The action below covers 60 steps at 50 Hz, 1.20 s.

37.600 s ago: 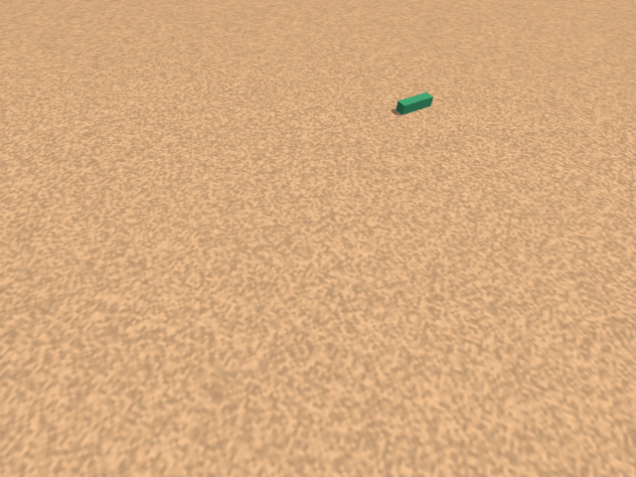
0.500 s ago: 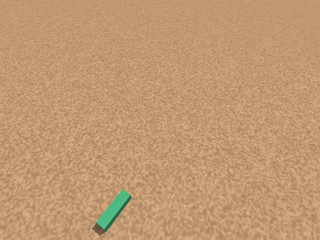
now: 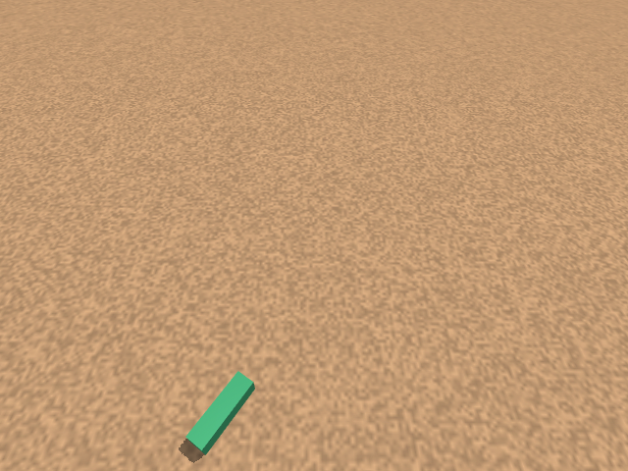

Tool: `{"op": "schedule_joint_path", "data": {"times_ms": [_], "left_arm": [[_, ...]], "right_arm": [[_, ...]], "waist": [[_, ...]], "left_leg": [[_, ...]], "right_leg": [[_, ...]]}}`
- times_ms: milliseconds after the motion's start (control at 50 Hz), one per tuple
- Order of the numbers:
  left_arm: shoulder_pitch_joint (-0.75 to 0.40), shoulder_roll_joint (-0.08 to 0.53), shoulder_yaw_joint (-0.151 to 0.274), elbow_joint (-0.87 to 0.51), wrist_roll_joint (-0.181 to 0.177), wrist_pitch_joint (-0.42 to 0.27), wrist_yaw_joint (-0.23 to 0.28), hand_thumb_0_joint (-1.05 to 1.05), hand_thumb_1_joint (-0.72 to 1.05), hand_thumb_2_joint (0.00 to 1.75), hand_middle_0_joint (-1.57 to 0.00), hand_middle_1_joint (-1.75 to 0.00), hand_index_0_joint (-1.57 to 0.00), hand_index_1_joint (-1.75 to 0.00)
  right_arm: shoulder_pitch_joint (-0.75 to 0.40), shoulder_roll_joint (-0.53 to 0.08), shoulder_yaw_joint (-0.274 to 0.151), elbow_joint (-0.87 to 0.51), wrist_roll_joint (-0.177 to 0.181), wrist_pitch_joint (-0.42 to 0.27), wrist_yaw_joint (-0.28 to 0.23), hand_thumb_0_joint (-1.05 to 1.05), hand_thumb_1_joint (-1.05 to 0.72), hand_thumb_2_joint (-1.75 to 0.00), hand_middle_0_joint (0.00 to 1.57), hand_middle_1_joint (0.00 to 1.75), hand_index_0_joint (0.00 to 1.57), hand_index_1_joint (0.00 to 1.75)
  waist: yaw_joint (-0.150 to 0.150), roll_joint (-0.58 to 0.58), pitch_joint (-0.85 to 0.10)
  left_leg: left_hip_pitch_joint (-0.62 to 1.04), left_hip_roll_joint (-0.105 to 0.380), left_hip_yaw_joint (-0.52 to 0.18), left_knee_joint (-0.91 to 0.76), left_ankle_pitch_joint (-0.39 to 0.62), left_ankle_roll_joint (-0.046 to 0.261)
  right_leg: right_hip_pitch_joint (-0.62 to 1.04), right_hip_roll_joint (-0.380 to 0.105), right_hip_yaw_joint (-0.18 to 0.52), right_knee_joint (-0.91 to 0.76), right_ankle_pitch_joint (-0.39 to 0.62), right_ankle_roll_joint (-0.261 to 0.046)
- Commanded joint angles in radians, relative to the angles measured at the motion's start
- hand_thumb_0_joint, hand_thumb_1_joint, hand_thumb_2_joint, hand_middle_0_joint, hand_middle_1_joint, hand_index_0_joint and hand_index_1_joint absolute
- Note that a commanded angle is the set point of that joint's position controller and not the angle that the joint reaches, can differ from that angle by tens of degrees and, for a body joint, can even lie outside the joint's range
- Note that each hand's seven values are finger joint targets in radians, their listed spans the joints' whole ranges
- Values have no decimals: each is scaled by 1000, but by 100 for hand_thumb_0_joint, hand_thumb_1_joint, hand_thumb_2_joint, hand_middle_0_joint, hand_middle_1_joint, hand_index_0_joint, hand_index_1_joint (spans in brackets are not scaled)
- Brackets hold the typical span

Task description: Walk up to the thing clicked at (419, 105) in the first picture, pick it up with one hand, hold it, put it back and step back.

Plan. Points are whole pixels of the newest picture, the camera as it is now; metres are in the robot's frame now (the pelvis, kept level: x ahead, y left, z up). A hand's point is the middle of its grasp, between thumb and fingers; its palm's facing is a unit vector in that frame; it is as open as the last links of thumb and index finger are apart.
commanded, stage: stand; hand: left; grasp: from above
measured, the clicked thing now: (222, 411) +0.39 +0.25 -0.75
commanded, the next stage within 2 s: step back in 0.68 s
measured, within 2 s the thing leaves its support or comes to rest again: neither
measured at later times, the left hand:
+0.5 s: hand out of the picture +0.08 +0.25 -0.16, palm faces +0.00 -0.94 -0.34, open 7.4 cm
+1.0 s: hand out of the picture +0.04 +0.26 -0.17, palm faces -0.03 -0.90 -0.43, open 7.4 cm
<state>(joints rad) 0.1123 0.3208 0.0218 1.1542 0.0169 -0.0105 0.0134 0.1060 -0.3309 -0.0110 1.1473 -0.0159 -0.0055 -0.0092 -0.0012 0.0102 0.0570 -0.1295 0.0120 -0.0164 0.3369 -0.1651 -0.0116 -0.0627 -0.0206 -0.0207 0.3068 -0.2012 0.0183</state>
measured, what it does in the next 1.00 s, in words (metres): shifts its weight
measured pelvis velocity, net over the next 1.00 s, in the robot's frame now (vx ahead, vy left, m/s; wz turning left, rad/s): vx -0.06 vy -0.03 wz -0.02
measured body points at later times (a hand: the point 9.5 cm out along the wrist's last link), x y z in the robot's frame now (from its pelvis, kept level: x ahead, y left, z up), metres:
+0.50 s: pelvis +0.01 +0.00 +0.00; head +0.01 +0.00 +0.45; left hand +0.08 +0.30 -0.13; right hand +0.08 -0.30 -0.14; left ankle +0.01 +0.13 -0.75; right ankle -0.02 -0.13 -0.75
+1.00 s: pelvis -0.06 -0.03 -0.03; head +0.00 -0.04 +0.42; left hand +0.04 +0.30 -0.14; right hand +0.06 -0.34 -0.16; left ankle +0.01 +0.12 -0.75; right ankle -0.07 -0.12 -0.74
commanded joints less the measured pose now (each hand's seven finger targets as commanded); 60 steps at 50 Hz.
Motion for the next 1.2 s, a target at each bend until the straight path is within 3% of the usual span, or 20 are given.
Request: {"op": "schedule_joint_path", "data": {"times_ms": [0, 280, 560, 640, 660, 740, 820, 900, 920, 940, 960, 980, 1000, 1020, 1040, 1060, 1080, 1100, 1120, 1180], "left_arm": [[-35, 206, 40, -61, 0, -18, 7, 0, 90, 90, -20, -30, -20, -30], [-30, 209, 37, -68, -5, -19, 8, 0, 90, 90, -20, -30, -20, -30], [-30, 215, 38, -69, -4, -18, 2, 0, 90, 90, -20, -30, -20, -30], [-30, 217, 37, -73, -6, -20, 2, 0, 90, 90, -20, -30, -20, -30], [-38, 301, 68, -109, -27, -10, 4, 0, 90, 90, -20, -30, -20, -30], [-17, 272, 71, -161, -31, 2, 10, 0, 90, 90, -20, -30, -20, -30], [-4, 244, 61, -208, -23, 24, 6, 0, 90, 90, -20, -30, -20, -30], [90, 235, 74, -213, -14, 46, -1, 0, 90, 90, -20, -30, -20, -30], [114, 239, 79, -210, -13, 50, -5, 0, 90, 90, -20, -30, -20, -30], [160, 241, 85, -204, -15, 50, -7, 0, 90, 90, -20, -30, -20, -30], [191, 246, 89, -197, -13, 45, -8, 0, 90, 90, -20, -30, -20, -30], [174, 276, 99, -212, -5, 34, -4, 0, 90, 90, -20, -30, -20, -30], [126, 373, 120, -245, 11, 18, 0, 0, 90, 90, -20, -30, -20, -30], [55, 392, 125, -284, 17, 13, 7, 0, 90, 90, -20, -30, -20, -30], [-1, 386, 123, -319, 20, 11, 11, 0, 90, 90, -20, -30, -20, -30], [-25, 386, 122, -326, 21, 8, 14, 0, 90, 90, -20, -30, -20, -30], [-73, 355, 119, -347, 23, 5, 16, 0, 90, 90, -20, -30, -20, -30], [-106, 319, 112, -356, 22, 5, 17, 0, 90, 90, -20, -30, -20, -30], [-110, 307, 113, -362, 21, 4, 18, 0, 90, 90, -20, -30, -20, -30], [-2, 263, 105, -373, 17, 4, 28, 0, 90, 90, -20, -30, -20, -30]], "right_arm": [[-38, -202, -35, -53, 1, -23, -9, 0, -90, -90, 20, 30, 20, 30], [-44, -209, -34, -53, 3, -27, -10, 0, -90, -90, 20, 30, 20, 30], [-36, -216, -34, -57, 3, -27, -6, 0, -90, -90, 20, 30, 20, 30], [-40, -213, -33, -60, 3, -29, -4, 0, -90, -90, 20, 30, 20, 30], [-65, -275, -58, -94, 13, -9, 3, 0, -90, -90, 20, 30, 20, 30], [-30, -262, -68, -140, 26, 11, 7, 0, -90, -90, 20, 30, 20, 30], [-40, -295, -93, -194, 20, 28, 11, 0, -90, -90, 20, 30, 20, 30], [-85, -314, -111, -268, 4, 40, 6, 0, -90, -90, 20, 30, 20, 30], [-104, -316, -115, -285, 0, 44, 6, 0, -90, -90, 20, 30, 20, 30], [-146, -315, -113, -307, 1, 48, 5, 0, -90, -90, 20, 30, 20, 30], [-172, -301, -108, -322, 2, 54, 7, 0, -90, -90, 20, 30, 20, 30], [-161, -245, -94, -324, 15, 60, 8, 0, -90, -90, 20, 30, 20, 30], [-169, -191, -78, -342, 30, 63, 0, 0, -90, -90, 20, 30, 20, 30], [-91, -195, -75, -316, 22, 70, -15, 0, -90, -90, 20, 30, 20, 30], [-9, -219, -84, -300, 21, 71, -17, 0, -90, -90, 20, 30, 20, 30], [8, -236, -90, -288, 24, 71, -16, 0, -90, -90, 20, 30, 20, 30], [21, -252, -101, -280, 29, 67, -14, 0, -90, -90, 20, 30, 20, 30], [46, -269, -105, -263, 35, 64, -11, 0, -90, -90, 20, 30, 20, 30], [74, -270, -100, -262, 35, 64, -13, 0, -90, -90, 20, 30, 20, 30], [55, -264, -84, -278, 18, 63, -23, 0, -90, -90, 20, 30, 20, 30]], "waist": [[-1, -7, -64], [5, -9, -96], [-1, -6, -57], [2, -6, -58], [-7, -22, 32], [-17, 7, -92], [-18, 84, -153], [9, 212, -163], [22, 221, -146], [57, 210, -135], [78, 162, -122], [92, -27, -79], [79, -239, -1], [46, -206, 4], [6, -172, -9], [0, -177, -26], [-21, -178, -21], [-40, -162, -30], [-46, -155, -61], [21, -81, -113]], "left_leg": [[21, 110, -87, -52, 111, 31], [65, 121, -77, -29, 261, 34], [32, 113, -78, -58, 121, 32], [35, 115, -85, -61, 143, 30], [-37, 100, -88, 43, 314, 54], [-28, 114, -83, 113, 404, 97], [-43, 177, -145, 89, 364, 168], [-152, 283, -230, 79, 316, 273], [-220, 294, -238, 80, 273, 280], [-268, 281, -214, 121, 231, 258], [-289, 212, -163, 226, 196, 216], [-271, 41, -86, 438, 59, 113], [-436, -165, -65, 615, -316, 40], [-428, -155, -180, 748, -463, 35], [-388, -143, -189, 849, -463, 35], [-351, -131, -201, 911, -426, 42], [-340, -132, -207, 941, -366, 32], [-334, -142, -196, 940, -312, 16], [-373, -160, -186, 941, -292, 4], [-448, -152, -182, 918, -298, -13]], "right_leg": [[-23, -109, 88, -52, 108, -29], [-1, -113, 76, -28, 232, -28], [-20, -112, 89, -56, 121, -33], [-29, -108, 86, -52, 116, -32], [-102, -96, 92, 46, 311, -42], [-69, -77, 65, 168, 325, -69], [-123, -19, 37, 318, 139, -68], [-134, 46, 22, 566, -285, -67], [-115, 40, 37, 591, -313, -73], [-83, 25, 52, 538, -275, -85], [-67, 10, 54, 430, -170, -101], [-150, -117, 224, 139, 51, -118], [-126, -282, 487, 17, 328, -161], [-180, -352, 514, 35, 456, -219], [-226, -364, 483, 60, 477, -298], [-282, -349, 476, 54, 414, -297], [-280, -293, 402, 69, 352, -270], [-250, -220, 308, 93, 337, -227], [-167, -197, 258, 126, 374, -206], [15, -229, 250, 174, 458, -227]]}}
